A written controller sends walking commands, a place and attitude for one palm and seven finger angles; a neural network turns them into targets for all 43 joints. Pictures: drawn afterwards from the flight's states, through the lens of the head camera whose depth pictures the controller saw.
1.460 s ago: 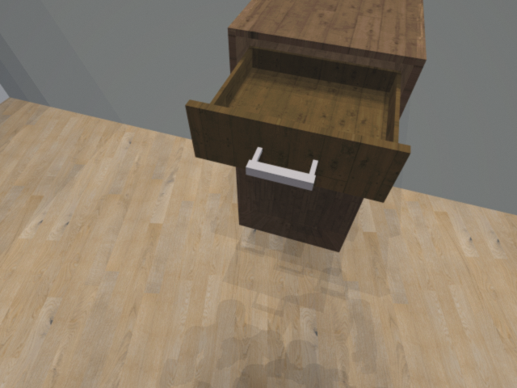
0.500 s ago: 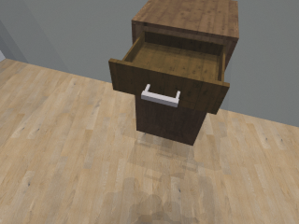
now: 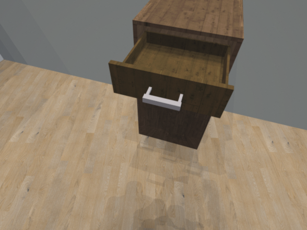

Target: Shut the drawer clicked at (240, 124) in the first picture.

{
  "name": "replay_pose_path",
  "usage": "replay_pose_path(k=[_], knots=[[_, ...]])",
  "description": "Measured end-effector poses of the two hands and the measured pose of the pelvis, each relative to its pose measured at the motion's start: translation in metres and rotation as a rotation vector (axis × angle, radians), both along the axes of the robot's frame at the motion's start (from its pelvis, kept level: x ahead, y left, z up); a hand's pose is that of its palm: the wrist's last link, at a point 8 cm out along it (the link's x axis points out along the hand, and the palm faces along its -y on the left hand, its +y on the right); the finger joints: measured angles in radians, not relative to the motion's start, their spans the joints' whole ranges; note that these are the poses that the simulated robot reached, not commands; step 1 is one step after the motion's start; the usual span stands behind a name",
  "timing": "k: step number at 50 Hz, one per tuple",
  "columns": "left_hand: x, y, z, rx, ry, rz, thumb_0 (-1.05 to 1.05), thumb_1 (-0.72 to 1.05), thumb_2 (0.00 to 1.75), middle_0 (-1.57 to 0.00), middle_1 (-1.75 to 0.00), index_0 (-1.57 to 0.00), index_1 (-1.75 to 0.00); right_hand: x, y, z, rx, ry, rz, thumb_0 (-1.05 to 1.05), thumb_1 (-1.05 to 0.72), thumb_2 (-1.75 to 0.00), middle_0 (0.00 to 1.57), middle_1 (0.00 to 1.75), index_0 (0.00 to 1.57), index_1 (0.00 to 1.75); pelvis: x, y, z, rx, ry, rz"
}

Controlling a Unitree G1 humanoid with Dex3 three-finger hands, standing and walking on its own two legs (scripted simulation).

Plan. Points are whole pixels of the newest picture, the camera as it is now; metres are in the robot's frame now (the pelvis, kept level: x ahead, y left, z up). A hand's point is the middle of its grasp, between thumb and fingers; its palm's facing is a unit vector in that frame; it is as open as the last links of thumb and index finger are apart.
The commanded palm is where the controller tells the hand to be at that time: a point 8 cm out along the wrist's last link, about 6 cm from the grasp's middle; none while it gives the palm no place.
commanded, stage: turn to face it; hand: left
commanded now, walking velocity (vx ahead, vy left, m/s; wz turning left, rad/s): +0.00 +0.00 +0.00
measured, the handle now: (163, 97) +0.52 +0.00 +0.02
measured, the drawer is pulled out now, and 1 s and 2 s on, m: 0.30 0.30 0.30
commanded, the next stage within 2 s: take the last steps up to it in 0.66 s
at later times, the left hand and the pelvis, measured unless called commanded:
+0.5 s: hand out of the picture +0.05 +0.18 -0.18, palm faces -0.09 -0.97 -0.24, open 7.3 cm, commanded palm none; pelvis -0.01 -0.01 -0.01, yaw -6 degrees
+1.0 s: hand out of the picture +0.13 +0.16 -0.17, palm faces -0.29 -0.94 -0.19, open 7.3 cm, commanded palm none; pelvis +0.00 -0.01 +0.00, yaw -16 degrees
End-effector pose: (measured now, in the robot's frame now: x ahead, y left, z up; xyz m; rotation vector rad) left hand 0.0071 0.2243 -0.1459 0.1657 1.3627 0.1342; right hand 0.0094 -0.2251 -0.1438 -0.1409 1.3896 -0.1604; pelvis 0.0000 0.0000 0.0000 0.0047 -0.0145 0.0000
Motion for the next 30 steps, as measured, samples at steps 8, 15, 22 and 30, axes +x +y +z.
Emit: replay_pose_path(k=[8, 15, 22, 30], knots=[[0.004, -0.001, -0.001, -0.004, -0.001, -0.004, 0.01, 0.91, 0.90, -0.20, -0.30, -0.20, -0.30, 0.001, -0.001, 0.000, -0.004, 0.000, -0.010, 0.00, -0.91, -0.90, 0.20, 0.30, 0.19, 0.30, 0.002, -0.001, 0.000, -0.001, 0.002, -0.011], [0.012, 0.001, -0.004, 0.001, 0.007, -0.030, 0.01, 0.91, 0.90, -0.20, -0.30, -0.20, -0.30, 0.002, -0.006, -0.003, -0.018, -0.023, -0.053, 0.00, -0.91, -0.90, 0.20, 0.30, 0.20, 0.30, -0.002, -0.002, -0.005, 0.002, 0.006, -0.053], [0.030, 0.006, -0.004, 0.028, -0.009, -0.076, 0.01, 0.91, 0.90, -0.20, -0.30, -0.20, -0.30, 0.003, -0.022, -0.009, -0.036, -0.049, -0.093, 0.00, -0.90, -0.90, 0.20, 0.30, 0.20, 0.30, -0.006, -0.007, -0.011, 0.009, 0.020, -0.095], [0.060, 0.005, -0.002, 0.050, -0.066, -0.131, 0.01, 0.91, 0.90, -0.20, -0.30, -0.20, -0.30, 0.010, -0.040, -0.010, -0.066, -0.097, -0.124, 0.00, -0.91, -0.90, 0.20, 0.30, 0.20, 0.30, -0.007, -0.009, -0.015, 0.005, 0.032, -0.120]])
